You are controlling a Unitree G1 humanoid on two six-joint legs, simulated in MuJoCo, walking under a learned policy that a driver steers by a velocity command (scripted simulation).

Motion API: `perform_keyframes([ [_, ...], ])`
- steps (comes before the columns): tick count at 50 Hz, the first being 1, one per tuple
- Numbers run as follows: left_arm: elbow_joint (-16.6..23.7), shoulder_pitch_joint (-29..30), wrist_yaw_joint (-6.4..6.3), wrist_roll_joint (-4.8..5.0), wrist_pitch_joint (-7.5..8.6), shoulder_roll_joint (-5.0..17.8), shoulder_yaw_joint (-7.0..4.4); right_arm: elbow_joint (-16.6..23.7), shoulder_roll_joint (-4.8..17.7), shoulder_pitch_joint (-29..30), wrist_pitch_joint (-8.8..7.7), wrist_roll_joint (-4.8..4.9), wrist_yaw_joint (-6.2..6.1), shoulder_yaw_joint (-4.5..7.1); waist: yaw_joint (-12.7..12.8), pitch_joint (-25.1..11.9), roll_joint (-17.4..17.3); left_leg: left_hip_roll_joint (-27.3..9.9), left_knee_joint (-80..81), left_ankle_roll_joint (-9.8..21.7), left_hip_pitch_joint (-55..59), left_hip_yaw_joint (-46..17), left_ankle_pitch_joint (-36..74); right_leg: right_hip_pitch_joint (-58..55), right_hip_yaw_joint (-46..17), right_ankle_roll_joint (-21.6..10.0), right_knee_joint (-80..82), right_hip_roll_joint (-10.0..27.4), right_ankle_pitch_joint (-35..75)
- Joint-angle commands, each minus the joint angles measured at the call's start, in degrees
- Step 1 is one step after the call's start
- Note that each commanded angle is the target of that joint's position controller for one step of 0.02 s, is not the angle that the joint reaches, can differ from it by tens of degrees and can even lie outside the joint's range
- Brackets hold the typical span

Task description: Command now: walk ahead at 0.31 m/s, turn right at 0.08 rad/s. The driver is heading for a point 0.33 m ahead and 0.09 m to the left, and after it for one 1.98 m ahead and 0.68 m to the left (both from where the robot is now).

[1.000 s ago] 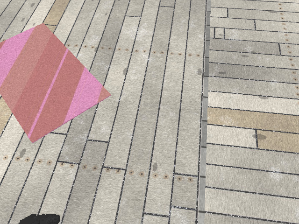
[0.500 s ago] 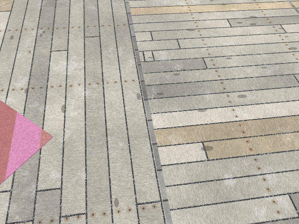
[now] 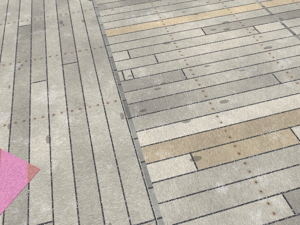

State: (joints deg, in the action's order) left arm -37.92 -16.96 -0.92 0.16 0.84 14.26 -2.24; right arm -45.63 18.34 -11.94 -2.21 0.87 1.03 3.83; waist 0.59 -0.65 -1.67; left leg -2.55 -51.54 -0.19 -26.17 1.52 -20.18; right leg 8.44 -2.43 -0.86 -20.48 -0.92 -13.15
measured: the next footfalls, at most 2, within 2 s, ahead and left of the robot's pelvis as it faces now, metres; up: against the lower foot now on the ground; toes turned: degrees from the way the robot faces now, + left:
left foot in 0.20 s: +0.16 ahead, +0.14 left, +0.00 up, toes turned +2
right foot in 0.68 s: +0.26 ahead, -0.07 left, +0.00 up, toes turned +14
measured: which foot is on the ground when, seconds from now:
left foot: up 0.00-0.18, down 0.20-0.68, up 0.70-1.00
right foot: down 0.00-0.22, up 0.24-0.66, down 0.68-1.00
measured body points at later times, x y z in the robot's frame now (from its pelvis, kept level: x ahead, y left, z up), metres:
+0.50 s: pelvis +0.12 +0.06 +0.00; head +0.16 +0.08 +0.45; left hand +0.27 +0.33 -0.11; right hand +0.22 -0.21 -0.11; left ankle +0.12 +0.14 -0.75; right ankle +0.18 -0.10 -0.70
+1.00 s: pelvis +0.17 +0.04 -0.01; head +0.22 +0.05 +0.44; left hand +0.22 +0.35 -0.10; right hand +0.41 -0.18 -0.11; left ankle +0.13 +0.17 -0.70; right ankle +0.22 -0.08 -0.75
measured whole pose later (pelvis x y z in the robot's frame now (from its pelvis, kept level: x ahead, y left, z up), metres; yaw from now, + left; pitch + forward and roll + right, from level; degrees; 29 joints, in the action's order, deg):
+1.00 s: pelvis +0.17 +0.04 -0.01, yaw +21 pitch +1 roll +0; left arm -40.0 -7.4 -1.6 -0.6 -0.2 15.7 -3.5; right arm -39.0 18.5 -9.1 4.3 1.2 -0.1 4.5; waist 0.5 5.1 -1.1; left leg -2.4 -50.2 -5.6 -25.8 -0.8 -23.0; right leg 13.2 6.4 0.2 -24.2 2.8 -11.8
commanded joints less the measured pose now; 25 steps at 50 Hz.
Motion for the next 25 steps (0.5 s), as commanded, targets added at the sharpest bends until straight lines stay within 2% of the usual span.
perform_keyframes([
  [1, 3.24, 1.52, -0.07, 0.24, 1.87, 9.89, -3.1, 4.73, 2.19, 6.43, -2.46, -0.11, 0.87, 0.2, 1.56, 2.83, 8.87, -1.31, 7.71, 0.37, -7.74, -0.87, 6.24, -3.13, -12.54, -10.47, 12.15, 12.48, -7.05],
  [3, 2.47, 0.28, 0.46, 0.64, 2.15, 11.19, -3.56, 5.25, 2.11, 7.71, -2.52, 0.02, 1.17, -0.18, 2.26, 2.71, 9.03, -0.48, 12.86, 0.08, -3.48, -0.23, 7.32, -0.89, -11.41, -10.96, 11.75, 12.74, -6.25],
  [5, 1.6, -0.91, 0.96, 1.08, 2.29, 12.17, -3.87, 5.81, 3.04, 8.14, -2.46, 0.36, 1.4, -0.26, 2.41, 3.31, 8.98, -0.13, 15.65, 0.42, -0.52, -0.25, 7.69, 1.1, -11.91, -11.32, 11.14, 13.8, -7.81],
  [7, 1.0, -0.67, 1.28, 1.42, 2.24, 12.42, -3.86, 5.66, 3.93, 6.48, -2.63, 0.59, 1.55, -0.15, 0.94, 3.61, 8.26, 0.09, 18.53, 1.56, 4.02, -0.22, 9.68, 3.45, -12.22, -10.65, 9.79, 14.46, -9.18],
  [9, 0.38, -0.3, 1.3, 0.77, 1.78, 10.64, -3.13, 3.69, 4.69, 1.02, -2.72, -0.09, 1.19, 0.42, -2.12, 2.55, 6.52, 2.04, 22.09, 2.38, 12.89, 1.05, 11.38, 6.07, -10.1, -8.2, 3.72, 11.91, -3.39],
  [10, 0.11, -0.47, 1.13, 0.19, 1.71, 8.76, -2.41, 2.82, 6.0, -3.25, -2.81, -0.29, 0.64, 0.98, -4.11, 0.48, 5.32, 0.93, 23.95, 3.3, 19.25, -0.7, 12.42, 7.94, -7.52, -5.92, -2.97, 9.25, 1.57],
  [11, 1.31, -0.44, 0.83, -1.13, 1.76, 5.14, -1.12, 2.88, 10.84, -8.1, -3.01, -1.11, 0.08, 1.87, -5.09, -4.22, -4.79, -9.96, 28.06, 6.56, 26.56, -13.77, 20.41, 12.33, -1.5, -1.57, -20.2, 3.16, -3.24],
  [12, 3.21, -2.95, -0.01, -0.63, 2.17, 4.86, -1.09, 2.19, 16.31, -10.71, -2.63, -1.67, 0.42, 3.2, -4.27, -7.67, -19.34, -19.67, 34.85, 15.46, 33.5, -33.29, 17.33, 25.66, 1.13, 2.06, -36.17, -2.85, -20.66],
  [13, 1.72, -3.72, -0.35, 0.12, 2.17, 9.94, -2.4, 2.98, 11.41, -8.53, -2.74, -1.02, 0.71, 1.86, -4.08, -6.16, -11.08, -19.82, 35.99, 16.55, 31.55, -34.92, 14.33, 28.78, -3.55, 2.48, -44.23, -0.3, -22.24],
  [14, 1.26, -2.31, -0.23, 0.64, 1.89, 11.17, -2.88, 3.51, 8.67, -5.6, -2.81, -0.93, 0.75, 0.95, -3.2, -3.31, -7.33, -18.1, 35.07, 15.03, 28.27, -28.47, 17.33, 29.89, -3.7, 2.05, -46.39, 1.55, -18.59],
  [15, 0.49, -1.78, -0.37, 0.45, 1.36, 10.38, -2.86, 3.95, 7.17, -2.84, -2.7, -1.11, 0.84, 0.44, -2.09, -2.51, -3.92, -15.5, 34.95, 13.37, 25.72, -22.92, 21.43, 28.74, -2.58, 2.05, -45.75, 3.28, -15.41],
  [16, 0.74, -0.27, -0.55, -0.37, 0.9, 9.56, -2.82, 4.21, 5.72, -0.81, -2.36, -0.85, 0.76, -0.14, -1.54, -0.95, -2.25, -13.49, 35.91, 12.68, 23.06, -19.48, 25.51, 28.13, -1.83, 2.28, -43.22, 4.54, -12.43],
  [17, 0.92, 0.06, -0.59, -0.6, 0.76, 8.33, -2.63, 4.1, 5.63, -0.12, -2.29, -1.1, 0.54, -0.37, -0.65, -0.75, -4.48, -12.1, 35.92, 12.76, 20.06, -16.51, 33.91, 24.52, -1.56, 2.79, -41.19, 5.21, -10.02],
  [19, 0.49, -0.62, -0.79, -0.72, 0.56, 6.55, -2.27, 3.86, 5.15, 1.31, -2.05, -1.5, 0.02, -0.42, 0.62, -2.3, -4.69, -9.23, 35.44, 13.3, 17.84, -12.09, 42.32, 19.44, -0.74, 4.19, -35.62, 4.59, -6.8],
  [21, 1.15, 1.75, -1.3, -0.59, 0.29, 6.06, -2.13, 3.78, 7.68, 1.27, -1.36, -1.09, -0.56, 0.51, 0.24, -2.8, -4.13, -8.61, 34.36, 13.62, 18.34, -11.15, 45.99, 18.77, -0.01, 4.98, -30.08, 3.11, -5.56],
  [23, 1.85, 4.25, -1.73, -0.57, -0.16, 6.07, -2.1, 3.56, 9.62, 0.14, -0.44, -0.3, -1.04, 1.36, -0.69, -3.35, -3.66, -9.28, 33.81, 13.86, 19.18, -12.64, 43.14, 18.65, -0.67, 5.41, -26.06, 2.43, -3.85],
  [25, 2.47, 6.57, -1.98, -0.25, -0.65, 6.64, -2.28, 3.53, 9.89, -0.41, 0.45, 0.09, -1.36, 1.71, -1.42, -3.04, -4.0, -9.74, 33.79, 13.99, 18.97, -14.76, 37.43, 18.59, -1.53, 5.7, -23.47, 2.07, -2.73],
])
